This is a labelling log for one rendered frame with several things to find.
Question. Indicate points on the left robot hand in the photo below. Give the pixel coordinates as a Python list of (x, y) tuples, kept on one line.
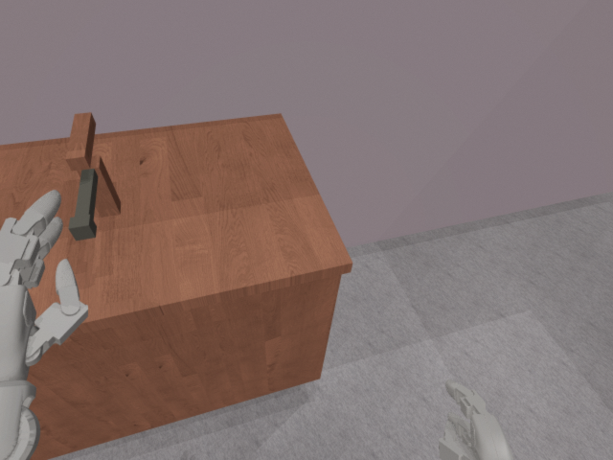
[(24, 244)]

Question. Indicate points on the tap lever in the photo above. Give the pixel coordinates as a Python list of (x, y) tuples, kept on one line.
[(82, 225)]

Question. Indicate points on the right robot hand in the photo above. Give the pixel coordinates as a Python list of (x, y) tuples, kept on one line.
[(483, 438)]

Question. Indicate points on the counter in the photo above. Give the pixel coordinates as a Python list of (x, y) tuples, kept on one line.
[(212, 279)]

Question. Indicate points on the robot left forearm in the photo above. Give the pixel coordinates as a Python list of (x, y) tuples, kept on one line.
[(19, 427)]

